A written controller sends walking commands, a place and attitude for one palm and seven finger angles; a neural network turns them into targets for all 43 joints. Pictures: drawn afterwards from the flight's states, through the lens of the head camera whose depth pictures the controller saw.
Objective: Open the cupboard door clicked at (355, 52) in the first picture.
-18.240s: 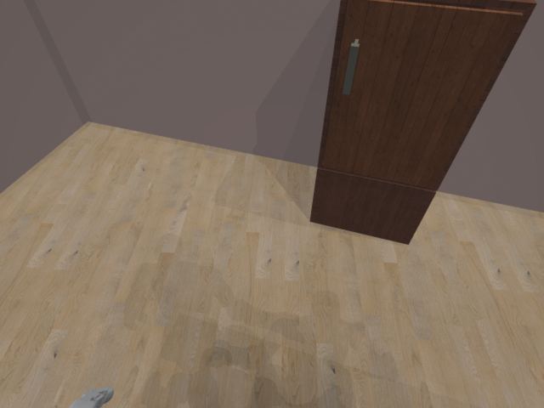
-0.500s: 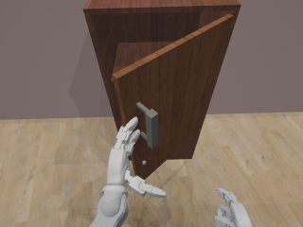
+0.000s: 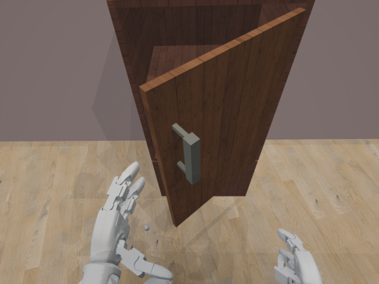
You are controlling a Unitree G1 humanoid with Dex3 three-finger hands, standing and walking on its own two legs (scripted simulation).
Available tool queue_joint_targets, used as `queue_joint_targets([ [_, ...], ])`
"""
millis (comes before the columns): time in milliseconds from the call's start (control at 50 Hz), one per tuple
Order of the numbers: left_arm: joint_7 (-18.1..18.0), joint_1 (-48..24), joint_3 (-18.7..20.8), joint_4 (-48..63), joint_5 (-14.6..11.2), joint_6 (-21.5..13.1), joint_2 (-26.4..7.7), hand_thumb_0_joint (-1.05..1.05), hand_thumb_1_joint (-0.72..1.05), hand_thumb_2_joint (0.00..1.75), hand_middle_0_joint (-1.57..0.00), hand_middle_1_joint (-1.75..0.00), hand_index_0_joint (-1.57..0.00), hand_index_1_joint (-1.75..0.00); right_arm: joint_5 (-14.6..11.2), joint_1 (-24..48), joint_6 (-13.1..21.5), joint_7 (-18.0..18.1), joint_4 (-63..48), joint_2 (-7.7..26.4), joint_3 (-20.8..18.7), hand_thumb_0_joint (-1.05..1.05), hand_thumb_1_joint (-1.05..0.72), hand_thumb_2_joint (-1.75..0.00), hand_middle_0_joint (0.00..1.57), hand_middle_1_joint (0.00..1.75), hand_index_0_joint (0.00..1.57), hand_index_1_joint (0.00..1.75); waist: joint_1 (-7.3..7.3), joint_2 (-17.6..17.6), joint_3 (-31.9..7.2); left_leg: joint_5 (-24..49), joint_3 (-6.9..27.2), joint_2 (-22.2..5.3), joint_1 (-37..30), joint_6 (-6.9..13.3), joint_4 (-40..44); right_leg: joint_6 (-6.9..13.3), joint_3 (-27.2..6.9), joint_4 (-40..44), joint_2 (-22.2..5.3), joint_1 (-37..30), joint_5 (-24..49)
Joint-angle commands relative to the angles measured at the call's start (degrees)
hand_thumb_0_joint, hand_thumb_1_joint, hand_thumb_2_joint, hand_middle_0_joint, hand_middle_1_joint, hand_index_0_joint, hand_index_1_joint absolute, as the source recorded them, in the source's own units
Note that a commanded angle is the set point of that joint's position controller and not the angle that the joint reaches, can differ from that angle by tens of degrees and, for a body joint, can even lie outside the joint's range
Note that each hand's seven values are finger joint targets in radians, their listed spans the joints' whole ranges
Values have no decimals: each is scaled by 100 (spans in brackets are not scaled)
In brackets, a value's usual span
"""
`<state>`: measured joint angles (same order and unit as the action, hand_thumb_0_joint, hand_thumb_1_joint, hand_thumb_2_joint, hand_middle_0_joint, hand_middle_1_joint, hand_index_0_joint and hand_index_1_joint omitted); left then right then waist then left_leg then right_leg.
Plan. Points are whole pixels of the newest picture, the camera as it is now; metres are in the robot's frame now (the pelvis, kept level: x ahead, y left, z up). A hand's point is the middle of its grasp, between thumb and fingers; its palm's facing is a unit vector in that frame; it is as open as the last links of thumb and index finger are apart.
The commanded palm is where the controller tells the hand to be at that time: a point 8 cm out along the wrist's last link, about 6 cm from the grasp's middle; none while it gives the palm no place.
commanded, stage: draw the hand back to the body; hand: left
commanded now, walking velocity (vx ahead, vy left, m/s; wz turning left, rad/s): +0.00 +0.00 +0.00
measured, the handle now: (185, 155) +0.36 +0.03 +0.09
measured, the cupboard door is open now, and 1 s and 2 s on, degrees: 41 41 41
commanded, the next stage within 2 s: step back with the hand held close in 1.62 s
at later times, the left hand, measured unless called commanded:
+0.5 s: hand (104, 224) +0.20 +0.14 +0.13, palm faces +0.00 -1.00 -0.05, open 16.3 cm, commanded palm +0.17 +0.21 +0.14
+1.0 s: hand (17, 208) +0.20 +0.24 +0.18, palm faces +0.31 -0.88 -0.36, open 12.0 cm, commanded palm +0.15 +0.29 +0.20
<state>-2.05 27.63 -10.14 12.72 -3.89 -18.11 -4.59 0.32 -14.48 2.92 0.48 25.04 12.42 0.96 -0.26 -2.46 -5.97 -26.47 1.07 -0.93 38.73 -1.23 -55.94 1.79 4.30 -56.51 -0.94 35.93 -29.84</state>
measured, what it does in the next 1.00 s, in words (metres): rises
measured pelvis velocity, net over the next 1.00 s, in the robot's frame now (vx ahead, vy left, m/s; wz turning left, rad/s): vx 0.00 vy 0.03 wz -0.01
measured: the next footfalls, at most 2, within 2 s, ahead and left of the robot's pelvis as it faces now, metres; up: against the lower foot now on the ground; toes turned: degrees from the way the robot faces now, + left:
none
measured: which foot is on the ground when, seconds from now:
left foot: down 0.00-1.00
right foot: down 0.00-1.00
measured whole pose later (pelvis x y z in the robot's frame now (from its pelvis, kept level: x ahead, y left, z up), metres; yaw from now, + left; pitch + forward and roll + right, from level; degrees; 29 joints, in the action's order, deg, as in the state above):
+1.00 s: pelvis +0.00 +0.03 +0.05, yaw -1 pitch -2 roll -1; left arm -7.2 30.3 10.1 24.4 -2.4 -4.6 -18.1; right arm -0.5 -13.2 6.9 6.0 33.2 11.9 3.9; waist -2.8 -3.1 -1.0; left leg -16.8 -0.5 0.1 13.6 0.9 -32.6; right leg -0.5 2.9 -30.7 -1.3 10.2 -18.1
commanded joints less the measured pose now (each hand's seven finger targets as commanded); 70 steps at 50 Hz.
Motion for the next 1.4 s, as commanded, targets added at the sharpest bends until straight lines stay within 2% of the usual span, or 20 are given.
queue_joint_targets([
  [0,34,-635,3,1303,-23,-428,38,0,-50,30,-15,-30,-15,-30,-14,389,424,65,-936,493,-229,0,-90,-90,20,30,20,30,172,530,-793,979,19,242,-386,237,481,-157,-400,1011,73,-324,1740],
  [60,-38,-656,367,1501,-3,-353,-335,0,-50,30,-15,-30,-15,-30,-27,397,423,87,-964,510,-253,0,-90,-90,20,30,20,30,42,431,-1057,1024,8,232,-487,235,563,-114,-442,1042,84,-517,1625],
  [140,-82,-79,609,1917,-68,-109,-526,0,-50,30,-15,-30,-15,-30,-75,344,418,102,-1076,469,-216,0,-90,-90,20,30,20,30,-130,259,-1357,1450,-38,226,-816,252,763,-93,-308,1041,127,-951,2192],
  [240,77,106,783,1807,-318,306,-536,0,-50,30,-15,-30,-15,-30,-155,440,433,167,-1045,514,-152,0,-90,-90,20,30,20,30,-23,661,-569,1151,-18,198,-738,251,967,-163,-296,1409,151,-911,1910],
  [280,187,100,790,1900,-368,429,-551,0,-50,30,-15,-30,-15,-30,-166,429,466,192,-1036,537,-134,0,-90,-90,20,30,20,30,14,603,-417,1095,-21,191,-816,250,1053,-179,-243,1462,166,-850,1831],
  [420,399,-107,1083,2451,-499,561,-838,0,-50,30,-15,-30,-15,-30,-196,424,661,263,-1015,568,-91,0,-90,-90,20,30,20,30,-27,244,-407,1094,49,181,-1193,248,1274,-127,-109,1548,219,-856,1588],
  [520,505,-75,1546,2578,-694,692,-1094,0,-32,37,-16,-30,-16,-30,-235,482,747,286,-936,565,-56,0,-90,-90,20,30,20,30,-120,68,-432,1253,55,191,-1337,220,1405,-105,-65,1621,232,-1081,1756],
  [540,73,149,1713,2659,-22,821,-1951,0,-29,39,-16,-30,-16,-30,-190,470,665,430,-879,541,-72,0,-90,-90,20,30,20,30,-258,123,-449,1319,21,145,-1463,245,1617,-58,-316,1991,55,-1273,1730],
  [560,-87,169,1507,2814,1,902,-1526,0,-26,40,-16,-30,-16,-30,-137,532,647,474,-928,459,-6,0,-90,-90,20,30,20,30,-168,181,-287,1364,-14,170,-1580,259,1691,-94,-299,2111,24,-1319,1765],
  [600,-203,307,1482,2683,70,1027,-1423,0,-18,43,-16,-30,-16,-30,-140,504,600,499,-840,474,-3,0,-90,-90,20,30,20,30,-137,126,-109,1526,-20,127,-1717,251,1782,-116,-213,2167,39,-1356,1911],
  [620,-254,233,1551,2673,102,1068,-1501,0,-15,45,-16,-30,-16,-30,-132,536,583,501,-788,489,10,0,-90,-90,20,30,20,30,-139,-40,-33,1536,-17,120,-1794,244,1878,-112,-202,2241,51,-1393,1889],
  [700,-431,-87,1804,2527,167,1087,-1679,0,-1,51,-17,-30,-17,-30,-107,664,582,568,-642,517,27,0,-90,-90,20,30,20,30,-110,276,218,1300,7,97,-2048,248,2221,-132,-158,2623,83,-1526,1517],
  [780,-551,-215,2089,2507,198,1044,-1852,0,13,57,-17,-30,-17,-30,-88,810,651,618,-481,509,44,0,-90,-90,20,30,20,30,-169,78,237,1276,17,94,-2357,238,2566,-121,-139,2867,73,-1826,1433],
  [960,-635,-207,2755,2299,149,970,-2123,0,44,70,-18,-30,-18,-30,-61,996,754,601,-97,542,5,0,-90,-90,20,30,20,30,-264,96,373,1650,11,53,-2751,201,3157,-105,-100,3310,111,-2508,1796],
  [1020,-635,-390,2947,2336,147,946,-2218,0,55,75,-19,-30,-19,-30,-56,1007,761,574,0,558,-14,0,-90,-90,20,30,20,30,-282,-202,396,1831,16,50,-2896,180,3290,-92,-106,3397,122,-2626,1944],
  [1080,-635,-459,3166,2346,123,926,-2341,0,65,80,-19,-30,-19,-30,-58,1029,763,555,46,583,-56,0,-90,-90,20,30,20,30,-307,-95,326,1976,29,31,-2986,179,3400,-83,-115,3459,132,-2798,2077],
  [1140,-656,-513,3512,2341,123,901,-2590,0,76,84,-19,-30,-19,-30,-58,1072,765,552,123,603,-85,0,-90,-90,20,30,20,30,-364,-340,253,2185,-11,39,-3101,164,3438,-66,-132,3528,145,-2951,2273],
  [1220,-658,-567,3794,2295,61,894,-2682,0,90,90,-20,-30,-20,-30,-47,1034,752,528,176,599,-120,0,-90,-90,20,30,20,30,-366,-149,235,2469,-35,33,-3180,159,3472,-81,-119,3562,146,-3060,2565],
  [1300,-552,-385,3366,1835,35,1011,-2204,0,90,90,-20,-30,-20,-30,-66,1050,664,467,213,633,-165,0,-90,-90,20,30,20,30,-297,24,514,2501,-93,12,-3222,192,3499,-126,-121,3665,142,-2932,2597],
  [1380,-550,-536,3423,1956,56,1020,-2358,0,90,90,-20,-30,-20,-30,-47,1079,605,476,191,673,-209,0,-90,-90,20,30,20,30,-320,110,322,2553,-126,42,-3313,238,3493,-138,-155,3694,127,-3041,2715],
])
